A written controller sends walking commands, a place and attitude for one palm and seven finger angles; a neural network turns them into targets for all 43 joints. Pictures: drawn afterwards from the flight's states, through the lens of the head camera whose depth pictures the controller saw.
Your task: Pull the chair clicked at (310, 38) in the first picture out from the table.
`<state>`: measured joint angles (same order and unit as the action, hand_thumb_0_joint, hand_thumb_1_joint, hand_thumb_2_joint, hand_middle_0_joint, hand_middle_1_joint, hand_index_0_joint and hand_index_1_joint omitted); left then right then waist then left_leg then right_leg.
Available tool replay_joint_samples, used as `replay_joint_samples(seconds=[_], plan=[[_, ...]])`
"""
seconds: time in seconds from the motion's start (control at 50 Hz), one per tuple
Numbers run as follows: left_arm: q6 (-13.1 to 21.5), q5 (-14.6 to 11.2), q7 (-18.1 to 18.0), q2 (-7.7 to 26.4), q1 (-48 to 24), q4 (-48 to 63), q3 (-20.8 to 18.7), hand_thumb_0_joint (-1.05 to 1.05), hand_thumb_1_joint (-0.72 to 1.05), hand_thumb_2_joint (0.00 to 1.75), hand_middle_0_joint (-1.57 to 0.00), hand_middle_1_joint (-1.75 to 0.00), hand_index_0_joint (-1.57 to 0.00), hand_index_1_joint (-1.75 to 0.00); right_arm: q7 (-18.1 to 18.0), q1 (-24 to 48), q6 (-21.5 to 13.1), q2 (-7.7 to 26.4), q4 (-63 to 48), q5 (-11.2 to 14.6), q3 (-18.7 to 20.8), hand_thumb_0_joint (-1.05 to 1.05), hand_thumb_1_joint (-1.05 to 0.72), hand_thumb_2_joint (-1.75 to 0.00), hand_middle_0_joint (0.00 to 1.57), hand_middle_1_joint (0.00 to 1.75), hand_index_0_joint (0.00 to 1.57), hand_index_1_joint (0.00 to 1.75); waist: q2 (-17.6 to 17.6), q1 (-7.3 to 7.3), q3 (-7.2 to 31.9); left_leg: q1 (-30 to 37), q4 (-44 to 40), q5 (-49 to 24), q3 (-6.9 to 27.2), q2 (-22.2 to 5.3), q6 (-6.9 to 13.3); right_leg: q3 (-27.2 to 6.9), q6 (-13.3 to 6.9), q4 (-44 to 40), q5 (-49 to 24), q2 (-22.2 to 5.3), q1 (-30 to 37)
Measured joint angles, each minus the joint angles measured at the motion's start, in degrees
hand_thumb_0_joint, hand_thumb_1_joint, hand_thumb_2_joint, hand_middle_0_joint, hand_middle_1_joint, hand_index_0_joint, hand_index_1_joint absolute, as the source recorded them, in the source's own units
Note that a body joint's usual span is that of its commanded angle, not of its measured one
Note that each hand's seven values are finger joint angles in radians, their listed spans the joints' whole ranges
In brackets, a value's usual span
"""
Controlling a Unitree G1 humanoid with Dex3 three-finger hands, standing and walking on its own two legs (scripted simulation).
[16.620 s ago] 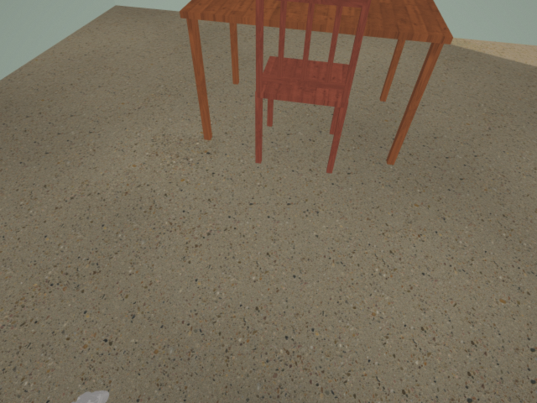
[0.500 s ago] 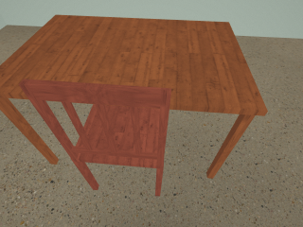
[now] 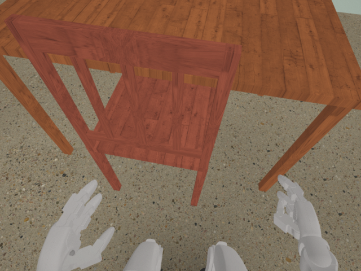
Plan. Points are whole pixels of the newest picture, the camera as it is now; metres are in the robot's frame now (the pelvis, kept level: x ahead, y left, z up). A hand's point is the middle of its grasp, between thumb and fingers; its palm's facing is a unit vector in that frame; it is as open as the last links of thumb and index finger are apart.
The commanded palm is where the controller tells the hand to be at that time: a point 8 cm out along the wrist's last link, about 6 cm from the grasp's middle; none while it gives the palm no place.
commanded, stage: raise the hand toward the chair's back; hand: left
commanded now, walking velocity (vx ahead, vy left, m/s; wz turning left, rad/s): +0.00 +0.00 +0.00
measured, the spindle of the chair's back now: (136, 110) +0.48 +0.17 +0.02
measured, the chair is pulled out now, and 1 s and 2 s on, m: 0.00 0.00 0.00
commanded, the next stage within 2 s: aim the fingers beside a spindle in 1.58 s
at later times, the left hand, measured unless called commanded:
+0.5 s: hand (84, 208) +0.22 +0.20 +0.06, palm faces -0.04 -1.00 -0.08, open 14.4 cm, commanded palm +0.19 +0.25 +0.06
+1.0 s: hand (79, 194) +0.24 +0.22 +0.06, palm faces -0.09 -0.99 -0.08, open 16.8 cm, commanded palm +0.23 +0.28 +0.07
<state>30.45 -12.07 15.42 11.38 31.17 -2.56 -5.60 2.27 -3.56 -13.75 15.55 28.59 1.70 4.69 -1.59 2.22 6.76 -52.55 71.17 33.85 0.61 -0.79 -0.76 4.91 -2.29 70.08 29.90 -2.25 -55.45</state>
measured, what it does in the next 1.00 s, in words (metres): stands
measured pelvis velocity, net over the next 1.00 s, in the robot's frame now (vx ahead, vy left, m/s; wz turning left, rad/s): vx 0.01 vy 0.02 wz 0.00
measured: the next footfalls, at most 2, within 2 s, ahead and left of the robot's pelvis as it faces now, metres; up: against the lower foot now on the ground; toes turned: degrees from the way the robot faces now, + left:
none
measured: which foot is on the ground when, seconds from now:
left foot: down 0.00-1.00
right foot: down 0.00-1.00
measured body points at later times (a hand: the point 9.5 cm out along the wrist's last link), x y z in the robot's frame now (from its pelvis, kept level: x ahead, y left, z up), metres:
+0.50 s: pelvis +0.01 +0.02 +0.01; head +0.10 +0.03 +0.45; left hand +0.21 +0.26 +0.06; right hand +0.18 -0.24 -0.07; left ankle +0.01 +0.13 -0.63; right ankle +0.04 -0.10 -0.63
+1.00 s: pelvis +0.01 +0.02 +0.03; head +0.09 +0.04 +0.47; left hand +0.24 +0.27 +0.07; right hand +0.20 -0.21 -0.05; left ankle +0.01 +0.13 -0.63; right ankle +0.04 -0.10 -0.63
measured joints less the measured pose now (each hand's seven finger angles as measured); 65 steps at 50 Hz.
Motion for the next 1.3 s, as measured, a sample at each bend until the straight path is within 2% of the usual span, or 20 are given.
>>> replay_joint_samples(seconds=[0.08,0.14,0.18,0.24,0.28,0.32,0.36,0.42,0.48,0.52,0.6,0.68,0.76,0.84,0.96,1.1,1.16,1.24,1.3], plan=[[-0.22,-1.89,0.9,0.5,-1.13,5.81,-0.05,0.01,0.4,0.68,-0.16,-0.22,-0.15,-0.22,-1.63,0.19,-0.94,-2.11,-0.03,-0.07,-3.11,0.01,-0.91,-0.9,0.2,0.29,0.2,0.3,1.83,1.93,-0.8,-3.08,2.51,0.68,1.94,0.13,0.03,1.87,0.03,1.04,0.55,-0.2,-1.68],[-0.83,-1.81,3.36,0.43,-5.23,8.49,0.41,0.01,0.33,0.65,-0.15,-0.21,-0.14,-0.21,-2.09,-0.33,-0.82,-3.95,1.68,-0.2,-5.14,0.01,-0.91,-0.9,0.2,0.29,0.2,0.3,2.94,2.06,-0.83,-4.43,3.13,0.73,2.61,0.15,0.17,2.51,0.22,0.93,0.39,-0.21,-2.46],[-3.25,-1.44,4.98,0.55,-8.08,8.99,0.45,0.01,0.29,0.63,-0.14,-0.2,-0.14,-0.2,-2.29,-1.07,0.17,-5.2,2.66,-0.02,-5.92,0.01,-0.91,-0.89,0.21,0.29,0.21,0.3,3.35,1.38,-0.69,-4.72,2.89,0.6,2.51,0.15,0.3,2.41,0.38,0.55,0.13,-0.2,-2.73],[-9.5,-1.3,6.21,0.72,-10.07,7.96,-0.41,0.01,0.22,0.6,-0.14,-0.19,-0.13,-0.19,-2.6,-2.8,2.71,-6.49,3.25,0.6,-6.02,0.01,-0.91,-0.89,0.21,0.3,0.21,0.3,3.56,-0.3,-0.59,-3.8,1.3,0.1,1.65,0.06,0.61,1.6,0.72,-0.86,-0.58,-0.05,-2.2],[-13.56,-1.59,5.58,0.83,-9.39,7.59,-1.21,0.01,0.17,0.58,-0.13,-0.18,-0.13,-0.19,-2.9,-4.43,4.1,-6.62,3.02,0.98,-5.5,0.01,-0.91,-0.89,0.21,0.3,0.21,0.3,3.45,-1.44,-0.5,-2.65,-0.33,-0.43,0.96,0.04,0.86,0.94,0.99,-2.24,-1.18,0.04,-1.38],[-15.63,-1.89,3.99,1.08,-7.66,7.87,-2.06,0.01,0.13,0.56,-0.13,-0.18,-0.13,-0.18,-3.22,-6.2,4.66,-6.15,2.7,1.11,-4.64,0.01,-0.91,-0.89,0.21,0.3,0.21,0.3,3.22,-2.2,-0.3,-1.52,-1.87,-0.91,0.4,-0.04,1.07,0.42,1.19,-3.66,-1.77,0.18,-0.5],[-15.04,-2.15,1.99,1.42,-5.52,8.77,-2.85,0.01,0.08,0.54,-0.12,-0.17,-0.12,-0.17,-3.35,-7.88,4.43,-5.25,2.53,0.97,-3.59,0.01,-0.91,-0.89,0.21,0.3,0.21,0.3,2.88,-2.56,-0.04,-0.69,-2.99,-1.26,0.1,-0.1,1.18,0.13,1.32,-4.77,-2.22,0.29,0.24],[-10.76,-2.28,-0.32,1.91,-3.4,9.9,-3.8,0.0,0.01,0.51,-0.12,-0.16,-0.11,-0.16,-3.26,-9.39,3.33,-3.34,2.98,0.65,-2.29,0.01,-0.91,-0.89,0.21,0.3,0.21,0.3,2.4,-2.69,0.19,-0.4,-3.4,-1.43,0.15,-0.08,1.31,0.19,1.45,-5.43,-2.49,0.31,0.69],[-6.4,-2.08,-0.86,2.31,-3.71,9.48,-3.95,0.0,-0.06,0.48,-0.11,-0.15,-0.11,-0.15,-3.18,-9.48,2.29,-1.29,3.67,0.45,-1.72,0.01,-0.91,-0.9,0.21,0.29,0.21,0.3,2.28,-2.86,0.26,-1.17,-2.47,-1.24,0.64,0.04,1.42,0.66,1.53,-4.96,-2.36,0.16,0.34],[-5.29,-1.71,-0.47,2.52,-4.66,8.63,-3.48,0.0,-0.11,0.46,-0.1,-0.14,-0.1,-0.14,-3.26,-8.85,1.96,-0.39,3.86,0.53,-1.64,0.01,-0.91,-0.9,0.2,0.29,0.2,0.3,2.27,-3.08,0.18,-1.66,-1.7,-1.03,0.84,0.08,1.5,0.84,1.58,-4.45,-2.22,0.11,0.03],[-7.49,-0.76,0.63,3.32,-6.49,6.99,-2.12,0.0,-0.2,0.42,-0.09,-0.13,-0.09,-0.13,-3.81,-7.34,1.98,-0.34,2.97,0.92,-1.97,0.01,-0.91,-0.9,0.2,0.29,0.2,0.3,2.11,-3.69,-0.13,-1.48,-1.42,-0.97,0.85,0.0,1.65,0.85,1.69,-4.41,-2.33,0.19,0.31],[-9.99,-0.8,-0.06,4.37,-7.08,7.3,-2.53,0.0,-0.29,0.38,-0.09,-0.11,-0.08,-0.11,-4.07,-6.76,2.14,-1.78,1.57,0.97,-2.8,0.01,-0.91,-0.9,0.2,0.29,0.2,0.3,1.89,-3.96,-0.21,0.23,-2.93,-1.49,0.82,-0.18,1.61,0.84,1.66,-6.06,-2.96,0.45,2.05],[-9.49,-1.61,-1.48,4.53,-7.65,7.78,-4.51,-0.01,-0.38,0.34,-0.08,-0.1,-0.08,-0.1,-3.65,-7.02,2.13,-2.88,1.2,0.71,-3.86,0.01,-0.91,-0.9,0.2,0.29,0.2,0.3,2.21,-3.54,0.33,1.98,-4.68,-2.08,1.12,-0.17,1.52,1.15,1.67,-8.03,-3.53,0.52,4.05],[-9.53,-1.88,-0.52,4.3,-9.45,5.07,-5.68,-0.01,-0.44,0.32,-0.07,-0.09,-0.07,-0.09,-3.44,-6.96,2.37,-3.02,1.49,0.72,-5.07,0.01,-0.91,-0.9,0.21,0.29,0.21,0.3,2.74,-3.04,0.62,2.86,-5.61,-2.4,1.35,-0.01,1.6,1.39,1.79,-9.09,-3.78,0.4,5.14],[-11.82,-1.91,3.07,5.12,-11.68,1.32,-5.03,-0.01,-0.48,0.3,-0.07,-0.08,-0.06,-0.08,-3.98,-7.06,1.88,-2.41,1.79,0.61,-5.89,0.01,-0.91,-0.89,0.21,0.3,0.21,0.3,2.95,-2.96,-0.13,3.43,-6.17,-2.51,1.33,0.0,1.72,1.37,1.9,-9.76,-3.96,0.43,5.77],[-9.25,-3.6,3.26,5.87,-14.33,0.88,-8.39,-0.01,-0.49,0.3,-0.07,-0.08,-0.07,-0.08,-3.89,-8.08,1.23,-1.67,3.62,0.32,-5.14,0.01,-0.91,-0.89,0.21,0.3,0.21,0.3,2.54,-3.18,-0.33,4.22,-6.97,-2.58,1.4,-0.13,1.64,1.44,1.9,-10.72,-4.11,0.6,6.63],[-9.95,-3.95,4.04,6.05,-15.62,-0.94,-9.24,-0.01,-0.49,0.3,-0.07,-0.08,-0.06,-0.08,-3.7,-8.38,1.52,-1.15,4.06,0.5,-4.86,0.01,-0.91,-0.89,0.21,0.3,0.21,0.3,2.71,-3.42,-0.16,4.47,-7.38,-2.68,1.34,-0.08,1.73,1.38,1.99,-11.14,-4.22,0.58,6.88],[-12.17,-3.93,5.59,5.97,-15.18,-2.41,-8.27,-0.01,-0.49,0.3,-0.06,-0.08,-0.06,-0.08,-3.68,-8.69,1.68,-0.71,3.75,0.7,-4.55,0.01,-0.91,-0.9,0.21,0.3,0.21,0.3,2.92,-3.92,-0.15,5.12,-8.25,-2.94,1.0,-0.1,1.91,1.05,2.18,-12.02,-4.6,0.64,7.42],[-12.0,-3.63,5.48,5.75,-14.11,-1.74,-7.42,-0.01,-0.49,0.3,-0.06,-0.08,-0.06,-0.08,-3.65,-8.91,1.29,-0.73,3.41,0.48,-4.29,0.01,-0.91,-0.9,0.21,0.3,0.21,0.3,2.66,-4.14,-0.31,5.45,-8.68,-3.1,0.73,-0.14,1.97,0.78,2.24,-12.39,-4.83,0.7,7.61]])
